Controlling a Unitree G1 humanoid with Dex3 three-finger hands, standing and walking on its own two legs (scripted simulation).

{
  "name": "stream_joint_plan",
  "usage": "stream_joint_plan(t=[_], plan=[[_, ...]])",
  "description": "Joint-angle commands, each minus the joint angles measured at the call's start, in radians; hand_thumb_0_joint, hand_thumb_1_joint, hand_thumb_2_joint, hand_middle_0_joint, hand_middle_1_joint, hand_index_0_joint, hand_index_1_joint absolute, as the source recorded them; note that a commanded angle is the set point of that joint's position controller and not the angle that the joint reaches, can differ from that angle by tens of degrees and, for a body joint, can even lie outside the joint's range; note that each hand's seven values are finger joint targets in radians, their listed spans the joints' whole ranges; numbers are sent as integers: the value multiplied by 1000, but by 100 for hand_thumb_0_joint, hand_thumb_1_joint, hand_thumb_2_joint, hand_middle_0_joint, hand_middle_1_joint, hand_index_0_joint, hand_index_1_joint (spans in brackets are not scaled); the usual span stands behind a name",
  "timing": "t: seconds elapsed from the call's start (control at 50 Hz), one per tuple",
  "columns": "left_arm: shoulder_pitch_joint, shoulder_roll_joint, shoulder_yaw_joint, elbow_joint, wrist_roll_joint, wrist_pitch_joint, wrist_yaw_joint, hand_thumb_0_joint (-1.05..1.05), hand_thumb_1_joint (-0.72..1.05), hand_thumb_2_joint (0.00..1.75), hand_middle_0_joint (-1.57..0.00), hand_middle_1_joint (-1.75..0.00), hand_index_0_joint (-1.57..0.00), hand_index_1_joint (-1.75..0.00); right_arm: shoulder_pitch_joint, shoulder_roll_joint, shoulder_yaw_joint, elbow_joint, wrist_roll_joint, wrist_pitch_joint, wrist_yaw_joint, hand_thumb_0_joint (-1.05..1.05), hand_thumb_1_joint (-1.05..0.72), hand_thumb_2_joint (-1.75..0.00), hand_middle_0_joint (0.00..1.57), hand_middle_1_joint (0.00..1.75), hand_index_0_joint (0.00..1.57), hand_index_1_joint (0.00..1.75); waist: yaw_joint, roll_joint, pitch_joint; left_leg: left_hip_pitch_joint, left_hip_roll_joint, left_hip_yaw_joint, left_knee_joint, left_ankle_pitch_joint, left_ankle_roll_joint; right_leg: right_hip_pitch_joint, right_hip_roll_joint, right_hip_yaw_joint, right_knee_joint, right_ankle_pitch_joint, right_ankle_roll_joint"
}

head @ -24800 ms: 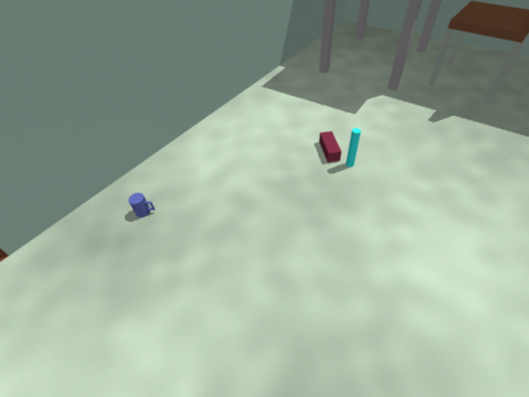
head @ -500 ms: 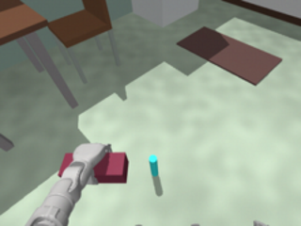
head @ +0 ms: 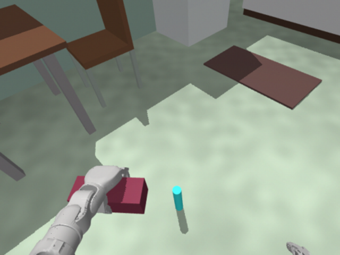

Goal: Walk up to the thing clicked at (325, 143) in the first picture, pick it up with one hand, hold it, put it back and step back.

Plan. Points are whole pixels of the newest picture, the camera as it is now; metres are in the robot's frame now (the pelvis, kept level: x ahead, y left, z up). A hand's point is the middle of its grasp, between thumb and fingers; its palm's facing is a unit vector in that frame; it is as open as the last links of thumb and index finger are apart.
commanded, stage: hold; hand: left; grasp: from above
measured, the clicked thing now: (110, 194) +0.30 +0.22 -0.08
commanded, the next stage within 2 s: crouch in 1.40 s
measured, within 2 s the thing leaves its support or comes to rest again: neither
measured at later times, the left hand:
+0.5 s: hand (106, 198) +0.27 +0.21 -0.03, palm faces -0.46 -0.01 -0.89, open 10.5 cm
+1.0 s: hand (107, 197) +0.27 +0.20 -0.01, palm faces -0.45 -0.03 -0.89, open 10.5 cm
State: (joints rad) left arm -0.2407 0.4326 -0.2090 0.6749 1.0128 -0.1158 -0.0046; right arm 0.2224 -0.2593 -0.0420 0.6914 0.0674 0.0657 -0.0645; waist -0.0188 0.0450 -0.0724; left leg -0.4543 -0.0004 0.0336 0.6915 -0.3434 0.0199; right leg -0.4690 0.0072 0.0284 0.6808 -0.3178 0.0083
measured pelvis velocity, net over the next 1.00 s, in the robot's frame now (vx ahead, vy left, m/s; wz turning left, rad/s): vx -0.01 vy -0.01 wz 0.00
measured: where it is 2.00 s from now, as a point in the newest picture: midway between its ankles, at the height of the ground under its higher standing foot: outside the picture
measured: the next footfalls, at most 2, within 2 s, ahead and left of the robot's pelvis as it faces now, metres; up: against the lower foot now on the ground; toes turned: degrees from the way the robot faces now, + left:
none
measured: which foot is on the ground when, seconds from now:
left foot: down 0.00-1.00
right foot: down 0.00-1.00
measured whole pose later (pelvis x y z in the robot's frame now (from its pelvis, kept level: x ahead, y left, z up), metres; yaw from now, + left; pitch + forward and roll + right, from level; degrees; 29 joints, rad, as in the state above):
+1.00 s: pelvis -0.01 -0.01 +0.02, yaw +0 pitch +1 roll +0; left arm -0.20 0.43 -0.22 0.57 0.98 -0.12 -0.06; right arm 0.16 -0.26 -0.01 0.69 0.08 0.08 -0.09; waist 0.01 0.06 -0.01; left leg -0.29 0.00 0.04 0.52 -0.25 0.01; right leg -0.32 0.01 0.03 0.53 -0.23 0.00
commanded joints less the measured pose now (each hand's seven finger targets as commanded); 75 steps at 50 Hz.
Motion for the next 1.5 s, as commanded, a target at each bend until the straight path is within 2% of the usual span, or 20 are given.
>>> stream_joint_plan(t=[0.0, 0.08, 0.24, 0.3, 0.38, 0.7, 0.8, 0.82, 0.86, 0.9, 0.96, 1.04, 1.06, 1.1, 1.16, 1.22, 1.26, 1.34, 1.44, 1.48], plan=[[-322, 210, 102, -214, -13, -8, 34, 0, 53, 104, -88, -89, -89, -89, -47, -134, -42, -129, -5, -32, -8, 0, -91, -90, 20, 30, 20, 30, -2, -11, -243, 169, -12, -26, -102, 266, -7, 102, 35, -7, -102, 208, -29], [-306, 221, 113, -214, -17, -8, 31, 0, 53, 101, -86, -91, -88, -90, -59, -133, -40, -134, -4, -33, -11, 0, -91, -90, 20, 30, 20, 30, 4, -27, -225, 168, -17, -23, -114, 244, -3, 117, 32, -2, -125, 193, -25], [-287, 213, 102, -230, -19, -11, 12, 0, 54, 101, -86, -93, -88, -91, -81, -131, -34, -135, -4, -33, -17, 0, -91, -90, 20, 30, 20, 30, 6, -28, -214, 200, -16, -18, -145, 233, -1, 131, 31, -3, -152, 183, -25], [-310, 227, 115, -258, -32, -17, 10, 0, 54, 100, -86, -93, -88, -91, -95, -130, -31, -138, -3, -34, -19, 0, -91, -90, 20, 30, 20, 30, 13, -26, -203, 198, -19, -16, -159, 200, -1, 138, 29, -1, -169, 149, -25], [-304, 228, 117, -256, -28, -18, 10, 0, 54, 99, -85, -95, -88, -92, -108, -127, -26, -139, -3, -38, -20, 0, -91, -90, 20, 30, 20, 30, 16, -9, -185, 199, -16, -20, -176, 169, -3, 135, 29, 1, -181, 119, -26], [-271, 211, 100, -279, -46, -16, -15, 0, 57, 102, -89, -93, -91, -91, -142, -124, -18, -147, 2, -39, -25, 0, -91, -90, 20, 30, 20, 30, 26, -15, -166, 252, -4, -30, -233, 196, -7, 179, 31, -6, -211, 139, -30], [-297, 225, 105, -303, -40, -15, -19, 0, 55, 102, -88, -93, -90, -91, -145, -121, -15, -146, 2, -37, -28, 0, -91, -90, 20, 30, 20, 30, 19, -32, -179, 270, -16, -15, -228, 224, 0, 197, 26, 0, -232, 167, -24], [-314, 230, 111, -326, -52, -16, -18, 0, 55, 102, -88, -93, -90, -91, -147, -122, -15, -143, 2, -35, -29, 0, -91, -90, 20, 30, 20, 30, 23, -13, -186, 279, -15, -14, -230, 226, -1, 200, 26, 1, -232, 170, -24], [-310, 216, 101, -296, -51, -12, -18, 0, 55, 102, -88, -94, -91, -92, -149, -121, -12, -143, 2, -33, -29, 0, -91, -90, 20, 30, 20, 30, 16, -41, -162, 271, -12, -17, -233, 212, 2, 192, 26, -1, -239, 157, -22], [-297, 237, 124, -298, -47, -13, -15, 0, 55, 100, -88, -92, -90, -90, -151, -121, -12, -145, 1, -32, -30, 0, -91, -91, 20, 30, 20, 30, 29, -35, -164, 264, -19, -12, -236, 206, 3, 201, 23, 2, -248, 149, -22], [-258, 208, 101, -275, -47, -9, -23, 0, 57, 100, -89, -92, -91, -90, -167, -116, -10, -152, 2, -27, -30, 0, -91, -90, 20, 30, 20, 30, 24, -49, -140, 262, -18, -13, -243, 200, 2, 199, 24, 0, -253, 140, -23], [-277, 226, 112, -308, -39, -17, -29, 0, 53, 101, -86, -92, -88, -90, -161, -115, -14, -151, 1, -20, -31, 0, -91, -90, 20, 30, 20, 30, 27, -19, -176, 283, -22, -9, -237, 235, 0, 211, 22, 4, -247, 177, -23], [-280, 235, 119, -301, -38, -18, -29, 0, 53, 99, -85, -93, -88, -90, -156, -117, -13, -144, 0, -19, -32, 0, -91, -90, 20, 30, 20, 30, 25, -33, -187, 287, -19, -11, -235, 249, 1, 216, 25, 1, -243, 191, -23], [-301, 218, 99, -303, -39, -22, -28, 0, 56, 102, -89, -92, -91, -90, -157, -115, -12, -143, 0, -18, -32, 0, -91, -90, 20, 30, 20, 30, 17, -24, -181, 292, -19, -11, -236, 251, 2, 213, 23, 2, -245, 197, -23], [-290, 217, 110, -280, -48, -23, -14, 0, 57, 101, -90, -93, -92, -91, -152, -117, -15, -142, 3, -14, -33, 0, -91, -90, 20, 30, 20, 30, 19, -38, -180, 289, -20, -11, -237, 254, 3, 216, 23, 1, -250, 199, -21], [-265, 215, 116, -266, -36, -20, -3, 0, 55, 101, -88, -91, -90, -89, -150, -120, -18, -141, 1, -9, -30, 0, -91, -90, 20, 30, 20, 30, 24, -26, -187, 296, -19, -12, -238, 278, -2, 222, 25, -4, -240, 218, -26], [-317, 242, 127, -288, -31, -23, 2, 0, 55, 100, -89, -91, -91, -89, -149, -120, -18, -135, 0, -6, -31, 0, -91, -90, 20, 30, 20, 30, 23, -20, -199, 298, -18, -13, -235, 289, -1, 229, 26, -4, -239, 229, -25], [-319, 229, 113, -274, -35, -21, 1, 0, 56, 101, -89, -91, -91, -90, -148, -118, -19, -133, 3, -1, -30, 0, -91, -90, 20, 30, 20, 30, 21, -30, -193, 299, -17, -15, -236, 293, 1, 229, 25, -4, -243, 236, -22], [-257, 206, 96, -265, -44, -19, -14, 0, 56, 102, -89, -92, -91, -90, -150, -119, -23, -147, 6, 5, -28, 0, -91, -90, 20, 30, 20, 30, 27, -42, -184, 300, -18, -11, -240, 303, 3, 240, 22, -5, -251, 248, -21], [-235, 222, 114, -247, -41, -15, -16, 0, 60, 92, -89, -96, -94, -91, -150, -118, -22, -150, 8, 9, -28, 0, -93, -92, 20, 30, 20, 30, 35, -41, -172, 291, -20, -12, -243, 309, 2, 251, 21, -8, -251, 253, -22]])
